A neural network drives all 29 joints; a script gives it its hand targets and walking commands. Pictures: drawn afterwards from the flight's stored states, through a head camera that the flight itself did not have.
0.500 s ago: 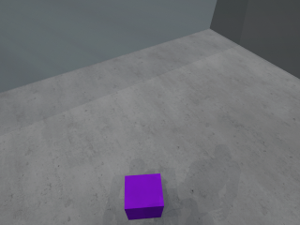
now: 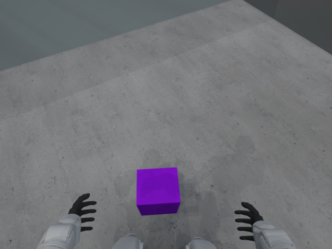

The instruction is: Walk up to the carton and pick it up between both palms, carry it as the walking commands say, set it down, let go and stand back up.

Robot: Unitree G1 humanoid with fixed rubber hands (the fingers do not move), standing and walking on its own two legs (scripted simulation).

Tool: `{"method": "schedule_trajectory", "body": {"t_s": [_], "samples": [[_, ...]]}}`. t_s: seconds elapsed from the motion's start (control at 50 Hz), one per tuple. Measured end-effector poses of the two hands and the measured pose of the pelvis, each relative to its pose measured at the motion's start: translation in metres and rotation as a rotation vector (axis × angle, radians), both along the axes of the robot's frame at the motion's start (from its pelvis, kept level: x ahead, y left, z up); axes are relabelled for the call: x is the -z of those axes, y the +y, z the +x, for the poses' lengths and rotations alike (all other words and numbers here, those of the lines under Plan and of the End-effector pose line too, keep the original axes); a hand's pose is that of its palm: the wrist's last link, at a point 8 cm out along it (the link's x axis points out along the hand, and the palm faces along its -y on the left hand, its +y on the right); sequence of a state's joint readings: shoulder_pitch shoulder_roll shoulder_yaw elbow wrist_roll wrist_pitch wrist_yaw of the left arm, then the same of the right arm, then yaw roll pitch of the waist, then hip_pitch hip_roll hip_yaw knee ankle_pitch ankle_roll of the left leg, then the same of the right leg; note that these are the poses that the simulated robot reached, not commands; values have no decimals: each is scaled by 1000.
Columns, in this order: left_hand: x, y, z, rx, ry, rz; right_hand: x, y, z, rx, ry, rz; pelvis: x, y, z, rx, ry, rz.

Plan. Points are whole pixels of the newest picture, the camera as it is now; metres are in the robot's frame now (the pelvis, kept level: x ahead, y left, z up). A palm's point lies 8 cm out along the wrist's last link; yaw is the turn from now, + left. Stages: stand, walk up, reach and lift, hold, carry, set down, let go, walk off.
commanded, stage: reach and lift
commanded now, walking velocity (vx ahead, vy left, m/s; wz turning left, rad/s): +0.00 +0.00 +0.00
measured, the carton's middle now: (158, 192) +0.39 +0.04 -0.61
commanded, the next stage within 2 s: none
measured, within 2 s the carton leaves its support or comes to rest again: neither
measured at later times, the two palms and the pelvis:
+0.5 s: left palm (83, 219) +0.20 +0.23 -0.14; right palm (238, 218) +0.21 -0.20 -0.15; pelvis -0.04 +0.01 -0.04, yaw +0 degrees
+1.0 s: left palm (101, 176) +0.33 +0.22 -0.18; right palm (218, 171) +0.36 -0.17 -0.19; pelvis -0.06 +0.02 -0.08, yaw +0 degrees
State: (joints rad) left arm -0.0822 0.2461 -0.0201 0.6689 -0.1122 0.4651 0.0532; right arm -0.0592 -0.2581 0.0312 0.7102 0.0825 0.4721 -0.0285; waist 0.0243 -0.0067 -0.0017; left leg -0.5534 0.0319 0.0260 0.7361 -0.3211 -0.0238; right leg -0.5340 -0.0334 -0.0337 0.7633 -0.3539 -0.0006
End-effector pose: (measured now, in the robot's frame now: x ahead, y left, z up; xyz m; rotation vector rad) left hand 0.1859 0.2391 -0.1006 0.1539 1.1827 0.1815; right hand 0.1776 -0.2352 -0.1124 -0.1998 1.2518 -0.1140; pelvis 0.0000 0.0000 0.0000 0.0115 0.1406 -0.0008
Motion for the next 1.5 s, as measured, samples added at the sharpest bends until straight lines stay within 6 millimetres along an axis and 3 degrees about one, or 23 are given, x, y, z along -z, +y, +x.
{"method": "schedule_trajectory", "body": {"t_s": [0.04, 0.08, 0.16, 0.24, 0.32, 0.48, 0.58, 0.76, 0.98, 1.18, 1.32, 1.5], "samples": [[-5, -4, 17, 13, 13, -18, -7, 6, 18, -11, 3, 14, 0, 1, 2, 5, 31, -1], [-4, -10, 17, 24, 42, -34, -9, 12, 22, -10, 16, 35, -2, 3, 7, 5, 58, -2], [8, -15, -14, 30, 103, -35, 2, 17, 5, -27, 64, 44, -6, 7, 14, -1, 101, 0], [25, -18, -43, -9, 88, -66, 20, 21, -8, -45, 23, 66, 2, 10, 8, -6, 167, -5], [41, -15, -44, -31, 20, -71, 36, 23, -6, -37, -50, 74, 16, 11, -7, -10, 217, -12], [43, -6, 8, 19, -157, -46, 41, 32, 27, -40, -184, 81, 40, 12, -39, -7, 200, -16], [47, -11, 27, 32, -166, -58, 39, 36, 51, -51, -224, 81, 48, 15, -53, -5, 176, -14], [64, -13, 73, -3, -247, -53, 58, 46, 103, -55, -286, 94, 64, 17, -71, -7, 227, -15], [79, -21, 141, -9, -391, -52, 74, 61, 175, -57, -428, 122, 79, 17, -61, -2, 387, -16], [94, -12, 196, -21, -495, -43, 85, 67, 232, -45, -535, 128, 90, 14, -45, 2, 531, -17], [99, -17, 216, -18, -534, -75, 98, 74, 243, -53, -557, 141, 91, 12, -35, -1, 619, -25], [124, -17, 205, -24, -496, -74, 121, 67, 233, -34, -545, 129, 102, 11, -40, 8, 691, -10]]}}
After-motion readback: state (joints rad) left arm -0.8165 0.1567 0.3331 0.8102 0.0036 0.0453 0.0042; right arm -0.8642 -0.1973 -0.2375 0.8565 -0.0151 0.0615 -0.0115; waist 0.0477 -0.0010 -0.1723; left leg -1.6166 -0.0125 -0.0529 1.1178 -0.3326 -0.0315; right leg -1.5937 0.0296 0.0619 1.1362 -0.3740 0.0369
